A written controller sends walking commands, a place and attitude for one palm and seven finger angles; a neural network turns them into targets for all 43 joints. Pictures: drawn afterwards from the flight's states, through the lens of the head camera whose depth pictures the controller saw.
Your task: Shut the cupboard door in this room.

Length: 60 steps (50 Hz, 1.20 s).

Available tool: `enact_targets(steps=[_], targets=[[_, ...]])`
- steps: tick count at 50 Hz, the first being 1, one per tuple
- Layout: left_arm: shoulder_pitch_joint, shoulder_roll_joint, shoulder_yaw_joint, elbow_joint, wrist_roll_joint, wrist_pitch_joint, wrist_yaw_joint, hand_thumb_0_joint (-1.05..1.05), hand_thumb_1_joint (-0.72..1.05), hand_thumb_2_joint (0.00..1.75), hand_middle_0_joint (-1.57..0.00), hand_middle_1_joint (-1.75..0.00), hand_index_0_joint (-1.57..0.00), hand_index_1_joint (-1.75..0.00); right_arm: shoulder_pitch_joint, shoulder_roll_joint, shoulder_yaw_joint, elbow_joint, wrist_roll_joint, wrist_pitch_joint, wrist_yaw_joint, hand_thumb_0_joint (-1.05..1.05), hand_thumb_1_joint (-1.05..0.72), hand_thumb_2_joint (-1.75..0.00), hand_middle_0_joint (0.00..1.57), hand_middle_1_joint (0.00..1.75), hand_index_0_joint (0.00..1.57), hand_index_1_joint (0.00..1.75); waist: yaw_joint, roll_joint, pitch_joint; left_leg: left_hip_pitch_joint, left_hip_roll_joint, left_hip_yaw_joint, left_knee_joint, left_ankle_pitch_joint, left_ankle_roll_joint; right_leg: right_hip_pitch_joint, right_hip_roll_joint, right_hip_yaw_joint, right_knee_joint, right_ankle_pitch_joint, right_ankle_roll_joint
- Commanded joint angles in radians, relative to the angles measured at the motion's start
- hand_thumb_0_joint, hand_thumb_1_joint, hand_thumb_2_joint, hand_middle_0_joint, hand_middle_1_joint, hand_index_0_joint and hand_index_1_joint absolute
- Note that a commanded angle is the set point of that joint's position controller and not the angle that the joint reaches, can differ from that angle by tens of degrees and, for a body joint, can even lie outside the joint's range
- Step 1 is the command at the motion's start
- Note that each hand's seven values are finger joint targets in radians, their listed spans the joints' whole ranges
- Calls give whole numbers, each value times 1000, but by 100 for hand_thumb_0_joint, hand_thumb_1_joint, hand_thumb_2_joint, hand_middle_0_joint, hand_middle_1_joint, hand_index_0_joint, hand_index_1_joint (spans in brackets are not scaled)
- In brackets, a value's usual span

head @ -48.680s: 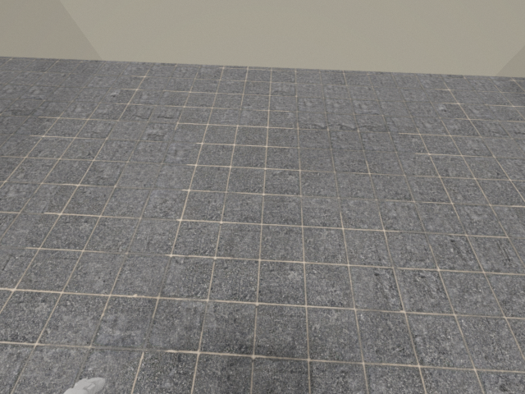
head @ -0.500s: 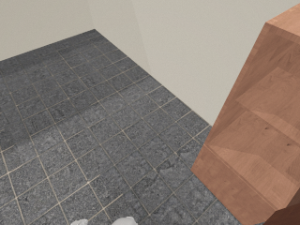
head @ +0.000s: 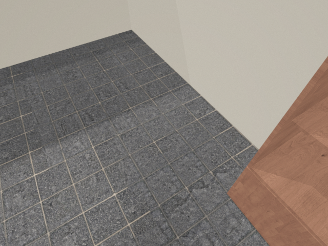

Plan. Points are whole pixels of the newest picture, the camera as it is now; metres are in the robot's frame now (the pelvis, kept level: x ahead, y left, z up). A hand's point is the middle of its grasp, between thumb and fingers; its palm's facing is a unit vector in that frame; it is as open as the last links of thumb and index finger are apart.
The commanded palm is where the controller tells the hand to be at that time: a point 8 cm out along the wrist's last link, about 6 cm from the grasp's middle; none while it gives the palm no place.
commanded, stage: stand and wait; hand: left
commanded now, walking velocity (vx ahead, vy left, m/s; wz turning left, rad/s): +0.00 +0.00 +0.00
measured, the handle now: out of the picture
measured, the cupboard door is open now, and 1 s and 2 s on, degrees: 71 61 46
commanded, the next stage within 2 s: turn or walk to find it in 0.04 s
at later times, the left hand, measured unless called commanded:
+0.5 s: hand out of the picture +0.05 +0.19 -0.18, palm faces +0.15 -0.96 -0.23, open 7.3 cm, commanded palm none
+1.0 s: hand out of the picture -0.01 +0.26 -0.19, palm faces +0.37 -0.90 -0.24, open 7.3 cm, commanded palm none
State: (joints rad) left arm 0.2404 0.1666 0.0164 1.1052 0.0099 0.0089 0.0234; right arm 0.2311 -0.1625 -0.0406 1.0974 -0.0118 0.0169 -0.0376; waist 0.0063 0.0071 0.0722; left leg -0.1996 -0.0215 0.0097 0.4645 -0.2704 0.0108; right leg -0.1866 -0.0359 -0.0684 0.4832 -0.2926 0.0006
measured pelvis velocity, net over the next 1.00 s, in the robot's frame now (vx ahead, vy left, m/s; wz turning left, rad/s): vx -0.03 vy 0.03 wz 0.37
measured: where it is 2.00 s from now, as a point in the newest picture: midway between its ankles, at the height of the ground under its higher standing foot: outside the picture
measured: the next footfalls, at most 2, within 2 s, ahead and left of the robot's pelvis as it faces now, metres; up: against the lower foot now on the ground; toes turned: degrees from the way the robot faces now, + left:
right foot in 0.68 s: +0.03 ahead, -0.14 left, +0.00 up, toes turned +11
left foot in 0.94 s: -0.01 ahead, +0.15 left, +0.00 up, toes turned +24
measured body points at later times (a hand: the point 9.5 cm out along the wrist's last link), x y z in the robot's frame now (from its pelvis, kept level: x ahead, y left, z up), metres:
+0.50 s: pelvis +0.00 -0.01 -0.01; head +0.05 +0.00 +0.44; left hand +0.04 +0.24 -0.16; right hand +0.03 -0.24 -0.17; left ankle -0.02 +0.11 -0.74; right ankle -0.04 -0.12 -0.72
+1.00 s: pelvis -0.03 +0.03 -0.02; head +0.02 +0.06 +0.42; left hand -0.03 +0.30 -0.17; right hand +0.07 -0.21 -0.16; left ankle -0.04 +0.13 -0.74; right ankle -0.02 -0.14 -0.71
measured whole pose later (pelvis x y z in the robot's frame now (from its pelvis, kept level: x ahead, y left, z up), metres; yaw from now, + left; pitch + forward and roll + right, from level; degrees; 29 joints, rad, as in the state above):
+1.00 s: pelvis -0.03 +0.03 -0.02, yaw +21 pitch +1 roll +0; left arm 0.15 0.23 0.09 0.91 0.02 0.05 0.02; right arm 0.27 -0.19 -0.09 1.00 -0.03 0.05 0.01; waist -0.03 -0.05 0.09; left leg -0.39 0.00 0.07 0.70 -0.34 0.03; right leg -0.37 -0.14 -0.04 0.94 -0.55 0.08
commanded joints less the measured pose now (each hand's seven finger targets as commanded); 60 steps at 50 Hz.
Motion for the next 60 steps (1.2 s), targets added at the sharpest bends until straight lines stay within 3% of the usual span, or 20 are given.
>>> enact_targets(steps=[1, 8, 17, 19, 21, 24, 31, 32, 33, 34, 35, 38, 43, 45, 46, 47, 48, 50, 53, 60], targets=[[12, 104, 11, -36, 1, -24, 9, 0, 90, 90, -20, -30, -20, -30, 70, -62, 0, -18, -1, -20, 3, 0, -90, -90, 20, 30, 20, 30, -31, -147, 0, 61, 75, -48, -59, 138, -21, -65, -145, 149, -160, 195, -52], [53, 109, 34, -49, -4, -11, 17, 0, 90, 90, -20, -30, -20, -30, 52, -82, 1, -21, 2, -24, -1, 0, -90, -90, 20, 30, 20, 30, 0, -23, -39, -14, 101, -82, -9, 278, -6, 38, -135, 74, -59, 266, -28], [3, 161, 74, -133, 7, 4, 17, 0, 90, 90, -20, -30, -20, -30, 46, -98, -23, -85, -6, -5, 10, 0, -90, -90, 20, 30, 20, 30, -5, -48, -66, -95, 85, -97, 123, 253, -5, 21, -227, 46, 13, 244, -69], [-14, 152, 77, -155, 5, 8, 15, 0, 90, 90, -20, -30, -20, -30, 55, -119, -28, -98, -10, -6, 13, 0, -90, -90, 20, 30, 20, 30, -9, 35, -73, -89, 123, -192, 62, 346, 27, -7, -163, -16, 99, 172, -27], [-32, 123, 70, -176, -2, 8, 13, 0, 90, 90, -20, -30, -20, -30, 73, -170, -39, -113, -11, -10, 5, 0, -90, -90, 20, 30, 20, 30, -12, 181, -71, -72, 235, -434, -53, 463, 130, -79, -37, -52, 250, -37, 25], [-112, 102, 65, -217, -2, 15, 9, 0, 90, 90, -20, -30, -20, -30, 102, -205, -54, -116, -20, -9, -4, 0, -90, -90, 20, 30, 20, 30, -39, 204, -69, 29, 293, -553, -120, 462, 222, -256, -5, 60, 439, -315, 25], [-22, 96, 68, -217, -11, 2, -1, 0, 90, 90, -20, -30, -20, -30, 62, -193, -73, -156, -13, 1, 3, 0, -90, -90, 20, 30, 20, 30, 12, 119, -161, -7, 135, -394, -18, 440, 94, 6, 48, 6, -35, 14, 44], [5, 120, 76, -216, -10, -5, 2, 0, 90, 90, -20, -30, -20, -30, 68, -164, -72, -165, -6, -2, 8, 0, -90, -90, 20, 30, 20, 30, 23, 96, -170, -94, 103, -361, 15, 321, 52, 126, 1, 30, -122, 106, 38], [19, 174, 88, -216, -1, -13, 9, 0, 90, 90, -20, -30, -20, -30, 88, -128, -68, -181, 0, -6, 17, 0, -90, -90, 20, 30, 20, 30, 27, -120, -187, -240, 44, -266, 110, 129, 5, 249, -140, 150, -154, 122, 0], [-3, 225, 105, -235, 7, -14, 15, 0, 90, 90, -20, -30, -20, -30, 85, -101, -62, -201, -4, -6, 21, 0, -90, -90, 20, 30, 20, 30, 25, -314, -125, -367, -46, -95, 263, -167, -42, 232, -354, 333, -171, 171, -103], [-11, 223, 108, -249, 10, -9, 17, 0, 90, 90, -20, -30, -20, -30, 35, -113, -71, -211, -12, 5, 20, 0, -90, -90, 20, 30, 20, 30, 49, -278, -76, -373, -17, -89, 458, -309, -47, 120, -431, 357, -185, 230, -182], [-112, 186, 98, -262, 21, -6, 17, 0, 90, 90, -20, -30, -20, -30, 36, -78, -67, -180, -3, 15, 35, 0, -90, -90, 20, 30, 20, 30, -16, -195, -11, -315, 42, -37, 624, -259, -65, -18, -322, 148, -112, 384, -156], [-68, 231, 113, -243, 28, 1, 14, 0, 90, 90, -20, -30, -20, -30, 16, -61, -53, -185, 1, 8, 49, 0, -90, -90, 20, 30, 20, 30, 0, -261, -19, -163, 35, 74, 292, -143, -74, -42, -282, 31, -25, 362, -73], [-57, 229, 112, -243, 16, 11, 10, 0, 90, 90, -20, -30, -20, -30, 80, -91, -56, -166, -3, -1, 51, 0, -90, -90, 20, 30, 20, 30, -35, -164, -59, 8, 33, 83, 58, 40, -63, -118, -260, -16, 105, 243, -15], [-29, 183, 103, -252, 9, 20, 5, 0, 90, 90, -20, -30, -20, -30, 116, -163, -70, -168, -7, -9, 51, 0, -90, -90, 20, 30, 20, 30, -46, 47, -99, 102, 152, -106, -45, 120, -16, -224, -180, -58, 298, 57, 32], [-23, 106, 86, -285, 1, 25, -3, 0, 90, 90, -20, -30, -20, -30, 176, -279, -100, -173, -14, -14, 45, 0, -90, -90, 20, 30, 20, 30, -72, 365, -125, 123, 415, -478, -155, 360, 111, -400, -50, -70, 544, -394, 94], [-80, 118, 78, -303, 5, 27, 0, 0, 90, 90, -20, -30, -20, -30, 189, -301, -103, -164, -13, -8, 36, 0, -90, -90, 20, 30, 20, 30, -86, 245, -140, 65, 465, -512, -187, 274, 179, -393, -67, 34, 676, -365, 67], [-141, 126, 82, -279, 8, 23, 0, 0, 90, 90, -20, -30, -20, -30, 103, -244, -84, -167, -16, -12, 19, 0, -90, -90, 20, 30, 20, 30, -66, 254, -107, -3, 345, -436, -213, 72, 140, -424, -84, 97, 747, -218, 60], [-100, 130, 78, -233, 10, 18, -14, 0, 90, 90, -20, -30, -20, -30, 61, -192, -54, -177, -16, -28, 12, 0, -90, -90, 20, 30, 20, 30, -31, 99, -99, 22, 262, -286, -173, 225, 123, -384, -78, 68, 685, -111, 68], [-112, 133, 66, -233, 4, 23, -12, 0, 90, 90, -20, -30, -20, -30, 85, -213, -59, -169, -12, -18, 12, 0, -90, -90, 20, 30, 20, 30, -50, 109, -137, 142, 270, -293, -140, 377, 159, -369, -46, 55, 514, -140, 84]])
